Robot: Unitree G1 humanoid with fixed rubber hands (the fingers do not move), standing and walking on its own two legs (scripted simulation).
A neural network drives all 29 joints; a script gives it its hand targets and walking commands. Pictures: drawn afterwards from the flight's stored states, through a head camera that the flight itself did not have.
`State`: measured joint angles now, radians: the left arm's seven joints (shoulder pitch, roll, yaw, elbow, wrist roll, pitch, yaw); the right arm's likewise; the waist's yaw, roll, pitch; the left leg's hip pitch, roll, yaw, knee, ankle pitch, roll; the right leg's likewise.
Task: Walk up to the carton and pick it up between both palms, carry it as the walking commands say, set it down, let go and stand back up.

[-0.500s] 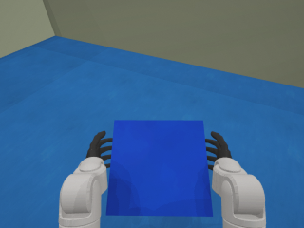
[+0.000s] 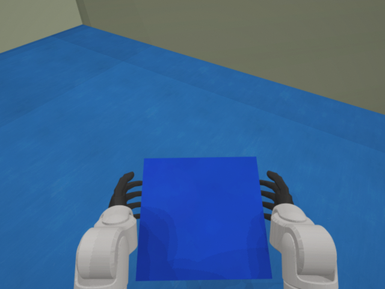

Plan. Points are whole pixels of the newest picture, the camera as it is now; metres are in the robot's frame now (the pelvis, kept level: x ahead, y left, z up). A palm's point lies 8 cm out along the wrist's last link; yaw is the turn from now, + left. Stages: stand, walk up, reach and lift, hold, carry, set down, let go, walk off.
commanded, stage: carry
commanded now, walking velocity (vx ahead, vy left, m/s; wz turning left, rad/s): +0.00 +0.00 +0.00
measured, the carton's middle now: (199, 220) +0.29 +0.00 -0.01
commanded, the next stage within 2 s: none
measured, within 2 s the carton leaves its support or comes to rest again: neither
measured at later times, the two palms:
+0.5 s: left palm (108, 215) +0.25 +0.16 +0.10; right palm (271, 213) +0.25 -0.12 +0.10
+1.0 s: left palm (116, 235) +0.24 +0.16 +0.04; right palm (270, 236) +0.24 -0.13 +0.04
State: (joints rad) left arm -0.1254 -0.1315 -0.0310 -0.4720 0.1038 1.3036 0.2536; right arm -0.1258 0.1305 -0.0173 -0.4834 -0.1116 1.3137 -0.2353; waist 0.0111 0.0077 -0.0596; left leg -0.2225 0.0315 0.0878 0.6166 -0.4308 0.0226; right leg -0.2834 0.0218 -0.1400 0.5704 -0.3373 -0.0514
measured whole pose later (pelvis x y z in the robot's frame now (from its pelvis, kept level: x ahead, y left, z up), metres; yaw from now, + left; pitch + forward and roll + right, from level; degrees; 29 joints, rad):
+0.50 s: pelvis +0.00 +0.02 +0.00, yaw +0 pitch +1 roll -2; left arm -0.15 -0.13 -0.01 -0.36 0.13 1.31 0.24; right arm -0.15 0.13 -0.03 -0.36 -0.13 1.30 -0.22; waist 0.01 0.01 -0.12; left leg -0.20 0.01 0.09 0.62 -0.45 0.05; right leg -0.27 -0.01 -0.13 0.60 -0.35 -0.02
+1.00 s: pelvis -0.04 +0.02 +0.00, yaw +0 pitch +1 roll -1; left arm -0.19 -0.14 0.08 0.14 0.24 0.83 0.11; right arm -0.16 0.13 -0.11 0.11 -0.25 0.83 -0.08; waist 0.01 -0.02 -0.07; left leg -0.22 0.00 0.10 0.56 -0.36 0.05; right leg -0.29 -0.01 -0.12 0.54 -0.26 -0.03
